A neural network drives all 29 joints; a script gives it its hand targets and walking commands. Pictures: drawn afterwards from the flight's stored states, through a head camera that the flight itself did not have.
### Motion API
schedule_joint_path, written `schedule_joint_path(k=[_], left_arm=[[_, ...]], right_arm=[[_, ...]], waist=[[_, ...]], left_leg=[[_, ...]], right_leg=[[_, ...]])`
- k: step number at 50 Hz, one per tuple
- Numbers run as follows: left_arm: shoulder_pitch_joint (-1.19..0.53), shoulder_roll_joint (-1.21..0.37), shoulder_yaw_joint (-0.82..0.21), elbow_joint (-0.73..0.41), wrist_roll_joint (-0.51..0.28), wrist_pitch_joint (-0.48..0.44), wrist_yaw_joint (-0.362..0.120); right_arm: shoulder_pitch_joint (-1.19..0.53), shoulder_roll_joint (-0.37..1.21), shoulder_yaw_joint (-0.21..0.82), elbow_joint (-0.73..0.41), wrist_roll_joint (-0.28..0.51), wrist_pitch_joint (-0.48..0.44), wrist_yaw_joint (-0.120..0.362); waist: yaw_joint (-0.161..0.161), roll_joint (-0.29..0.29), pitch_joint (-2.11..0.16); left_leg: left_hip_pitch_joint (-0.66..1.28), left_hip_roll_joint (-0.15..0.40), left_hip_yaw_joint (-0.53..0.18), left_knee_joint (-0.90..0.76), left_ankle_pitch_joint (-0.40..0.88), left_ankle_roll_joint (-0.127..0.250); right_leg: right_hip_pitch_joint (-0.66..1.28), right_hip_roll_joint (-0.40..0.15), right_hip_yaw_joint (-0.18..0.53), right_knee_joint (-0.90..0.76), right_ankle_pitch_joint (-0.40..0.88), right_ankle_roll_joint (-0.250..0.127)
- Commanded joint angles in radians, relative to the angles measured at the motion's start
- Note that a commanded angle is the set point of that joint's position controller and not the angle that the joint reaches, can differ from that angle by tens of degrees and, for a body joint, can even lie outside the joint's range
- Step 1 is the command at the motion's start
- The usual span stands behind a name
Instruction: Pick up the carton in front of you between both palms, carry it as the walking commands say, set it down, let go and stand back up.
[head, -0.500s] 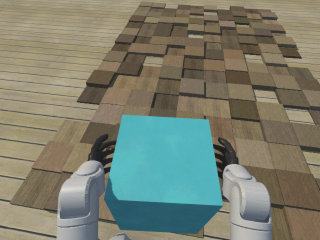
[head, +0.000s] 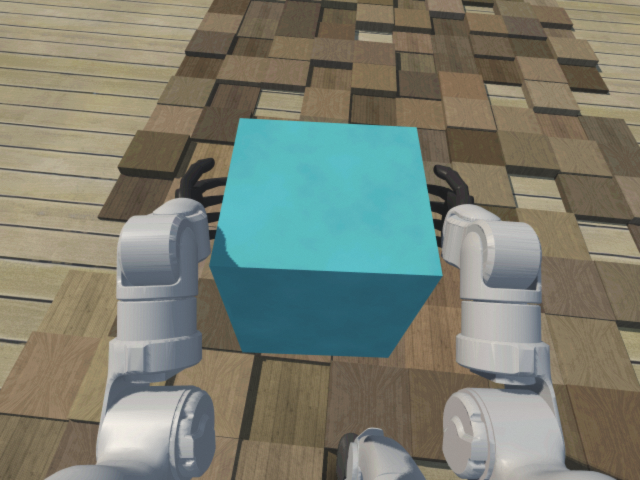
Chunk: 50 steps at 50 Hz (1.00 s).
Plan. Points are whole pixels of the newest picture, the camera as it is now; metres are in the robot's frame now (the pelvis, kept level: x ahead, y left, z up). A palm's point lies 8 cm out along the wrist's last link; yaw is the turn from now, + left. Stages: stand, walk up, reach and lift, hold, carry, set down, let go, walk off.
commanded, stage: carry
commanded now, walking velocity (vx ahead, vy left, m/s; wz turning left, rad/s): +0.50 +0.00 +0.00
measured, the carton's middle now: (321, 250) +0.39 -0.01 +0.04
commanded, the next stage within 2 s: none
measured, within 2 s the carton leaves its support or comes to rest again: neither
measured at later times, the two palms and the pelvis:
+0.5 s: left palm (225, 29) +0.73 +0.13 +0.16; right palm (417, 43) +0.70 -0.17 +0.16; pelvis +0.34 +0.01 +0.00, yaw -1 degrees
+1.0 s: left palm out of the picture +0.96 +0.17 +0.11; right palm out of the picture +0.99 -0.13 +0.11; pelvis +0.70 +0.00 +0.04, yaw +1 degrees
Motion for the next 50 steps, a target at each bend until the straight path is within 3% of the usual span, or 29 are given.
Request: schedule_joint_path(k=[1,2,3,4,5,6,8,12,15,17,18,19,20,21,22,23,26,29,33,34,35,36,37,38,39,41,42,45,50], left_arm=[[-0.702,-1.029,-0.657,-0.059,-0.396,-0.015,-0.200],[-0.727,-1.013,-0.650,-0.064,-0.399,-0.016,-0.198],[-0.700,-1.010,-0.652,-0.071,-0.414,-0.012,-0.198],[-0.687,-1.014,-0.657,-0.101,-0.429,-0.009,-0.197],[-0.694,-0.986,-0.659,-0.143,-0.441,-0.001,-0.194],[-0.772,-0.984,-0.671,-0.213,-0.464,0.009,-0.190],[-0.855,-0.971,-0.686,-0.327,-0.517,0.024,-0.183],[-0.884,-0.968,-0.713,-0.369,-0.563,0.068,-0.191],[-0.858,-0.969,-0.719,-0.305,-0.570,0.080,-0.216],[-0.827,-0.972,-0.711,-0.263,-0.537,0.083,-0.225],[-0.817,-0.959,-0.698,-0.237,-0.505,0.086,-0.227],[-0.808,-0.943,-0.692,-0.206,-0.478,0.098,-0.229],[-0.774,-0.932,-0.688,-0.190,-0.459,0.121,-0.225],[-0.757,-0.927,-0.651,-0.144,-0.421,0.133,-0.217],[-0.735,-0.927,-0.629,-0.144,-0.382,0.139,-0.210],[-0.710,-0.940,-0.615,-0.141,-0.353,0.143,-0.204],[-0.585,-0.994,-0.583,-0.124,-0.278,0.129,-0.189],[-0.450,-1.029,-0.589,-0.119,-0.220,0.092,-0.179],[-0.320,-1.068,-0.668,-0.158,-0.208,0.042,-0.181],[-0.295,-1.081,-0.698,-0.178,-0.220,0.032,-0.187],[-0.274,-1.098,-0.728,-0.204,-0.236,0.021,-0.197],[-0.257,-1.116,-0.757,-0.231,-0.254,0.007,-0.208],[-0.208,-1.129,-0.779,-0.253,-0.261,-0.008,-0.220],[-0.188,-1.118,-0.786,-0.243,-0.270,-0.019,-0.228],[-0.126,-1.116,-0.810,-0.259,-0.285,-0.023,-0.236],[-0.135,-1.178,-0.871,-0.326,-0.355,-0.040,-0.264],[-0.141,-1.188,-0.894,-0.358,-0.386,-0.045,-0.277],[-0.085,-1.161,-0.920,-0.379,-0.430,-0.055,-0.305],[0.055,-1.067,-0.887,-0.398,-0.424,-0.044,-0.328]], right_arm=[[-0.726,1.071,0.666,-0.130,0.438,0.002,0.265],[-0.752,1.073,0.672,-0.153,0.448,0.010,0.259],[-0.793,1.039,0.669,-0.199,0.446,0.013,0.248],[-0.810,1.034,0.670,-0.236,0.445,0.023,0.239],[-0.814,1.013,0.648,-0.264,0.437,0.029,0.229],[-0.838,0.989,0.625,-0.292,0.407,0.036,0.214],[-0.830,0.925,0.585,-0.323,0.363,0.052,0.191],[-0.705,0.830,0.531,-0.275,0.246,0.081,0.163],[-0.665,0.812,0.510,-0.247,0.192,0.096,0.159],[-0.636,0.811,0.520,-0.237,0.199,0.104,0.173],[-0.643,0.825,0.534,-0.245,0.217,0.110,0.190],[-0.633,0.849,0.544,-0.222,0.244,0.119,0.206],[-0.602,0.842,0.538,-0.205,0.265,0.138,0.222],[-0.673,0.847,0.558,-0.209,0.283,0.146,0.235],[-0.683,0.905,0.584,-0.215,0.323,0.160,0.253],[-0.711,0.955,0.601,-0.234,0.361,0.167,0.271],[-0.737,1.074,0.638,-0.284,0.437,0.169,0.310],[-0.661,1.118,0.657,-0.293,0.440,0.145,0.331],[-0.472,1.134,0.694,-0.266,0.417,0.095,0.352],[-0.413,1.136,0.703,-0.263,0.404,0.078,0.354],[-0.361,1.137,0.714,-0.272,0.392,0.061,0.355],[-0.324,1.138,0.732,-0.290,0.386,0.045,0.357],[-0.310,1.139,0.763,-0.326,0.381,0.035,0.356],[-0.281,1.134,0.778,-0.330,0.379,0.031,0.358],[-0.211,1.127,0.777,-0.330,0.358,0.017,0.353],[-0.157,1.115,0.785,-0.387,0.327,-0.012,0.336],[-0.121,1.113,0.787,-0.404,0.310,-0.025,0.326],[0.004,1.117,0.807,-0.410,0.264,-0.050,0.303],[0.145,1.091,0.813,-0.419,0.248,-0.053,0.288]], waist=[[0.045,0.129,-0.443],[0.063,-0.020,-0.528],[0.135,-0.076,-0.600],[0.168,-0.233,-0.645],[0.168,-0.307,-0.681],[0.188,-0.237,-0.646],[0.193,-0.089,-0.579],[0.177,-0.058,-0.548],[0.066,-0.149,-0.557],[-0.048,-0.053,-0.593],[-0.078,0.051,-0.572],[-0.081,0.164,-0.547],[-0.046,0.265,-0.509],[-0.027,0.311,-0.575],[-0.017,0.201,-0.526],[-0.019,0.118,-0.493],[-0.012,0.054,-0.439],[-0.006,0.095,-0.422],[0.000,0.160,-0.423],[0.007,0.196,-0.442],[0.028,0.215,-0.475],[0.065,0.168,-0.522],[0.104,0.003,-0.584],[0.098,-0.197,-0.653],[0.094,-0.141,-0.678],[0.089,-0.003,-0.552],[0.078,0.019,-0.513],[0.064,-0.032,-0.448],[0.064,-0.128,-0.341]], left_leg=[[0.278,0.143,-0.027,0.141,0.852,0.071],[0.150,0.091,0.009,0.360,0.917,0.028],[-0.093,0.087,-0.032,0.532,0.700,-0.010],[-0.349,0.026,-0.078,0.693,0.075,-0.026],[-0.612,-0.075,-0.126,0.874,-0.131,-0.043],[-0.735,-0.052,-0.185,0.989,-0.098,-0.012],[-0.765,0.006,-0.228,0.850,-0.049,0.018],[-0.530,-0.038,-0.147,0.307,0.011,-0.017],[-0.087,-0.068,-0.033,0.060,0.391,-0.013],[0.282,-0.047,0.009,-0.009,0.517,0.008],[0.405,0.028,-0.076,-0.018,0.475,-0.006],[0.490,0.137,-0.308,0.057,0.577,0.012],[0.526,0.244,-0.498,0.096,1.003,0.072],[0.597,0.345,-0.663,0.037,0.822,0.218],[0.529,0.325,-0.638,0.006,0.714,0.247],[0.489,0.290,-0.585,0.000,0.758,0.225],[0.465,0.251,-0.459,-0.020,0.970,0.154],[0.426,0.203,-0.331,-0.041,1.188,0.107],[0.328,0.113,-0.116,0.023,1.438,0.049],[0.279,0.133,-0.106,0.076,1.474,0.042],[0.231,0.146,-0.077,0.171,1.442,0.022],[0.148,0.123,-0.034,0.320,1.291,0.003],[-0.177,0.072,-0.100,0.561,0.755,-0.046],[-0.457,-0.078,-0.133,0.893,-0.007,-0.078],[-0.556,-0.036,-0.242,1.051,0.001,-0.042],[-0.621,0.019,-0.235,0.953,0.085,-0.004],[-0.604,0.035,-0.228,0.883,0.116,-0.003],[-0.494,0.037,-0.151,0.620,0.124,-0.020],[-0.376,0.003,-0.035,0.162,0.339,-0.038]], right_leg=[[0.263,0.103,-0.131,-0.184,0.038,-0.016],[0.564,0.126,-0.135,-0.212,0.134,-0.049],[0.883,0.026,-0.031,-0.181,0.161,-0.085],[1.102,-0.120,0.200,-0.184,0.207,-0.127],[1.256,-0.232,0.516,-0.273,0.225,-0.213],[1.292,-0.268,0.547,-0.240,0.316,-0.259],[1.196,-0.236,0.436,-0.243,0.336,-0.185],[1.019,-0.175,0.277,-0.282,0.241,-0.142],[0.776,-0.108,0.081,-0.209,0.387,-0.083],[0.554,-0.055,-0.015,0.049,0.414,-0.052],[0.370,-0.013,0.021,0.256,0.016,-0.046],[0.133,0.046,0.053,0.400,-0.321,-0.025],[0.013,0.080,0.076,0.528,-0.397,0.004],[-0.105,0.078,0.093,0.688,-0.379,0.012],[-0.164,0.041,0.098,0.755,-0.337,0.026],[-0.191,0.024,0.102,0.734,-0.300,0.037],[-0.214,0.016,0.052,0.556,-0.291,0.045],[-0.133,0.063,-0.034,0.313,-0.236,0.043],[0.173,0.163,-0.167,-0.113,0.097,0.041],[0.309,0.179,-0.183,-0.173,0.152,0.037],[0.477,0.163,-0.171,-0.278,0.220,0.024],[0.681,0.136,-0.164,-0.359,0.323,0.012],[1.021,-0.076,0.110,-0.250,0.477,-0.094],[1.221,-0.327,0.512,-0.242,0.637,-0.269],[1.189,-0.326,0.569,-0.289,0.371,-0.317],[1.026,-0.278,0.437,-0.341,0.284,-0.224],[0.949,-0.263,0.389,-0.369,0.234,-0.191],[0.777,-0.218,0.261,-0.454,0.131,-0.150],[0.728,-0.157,0.066,-0.479,0.301,-0.096]])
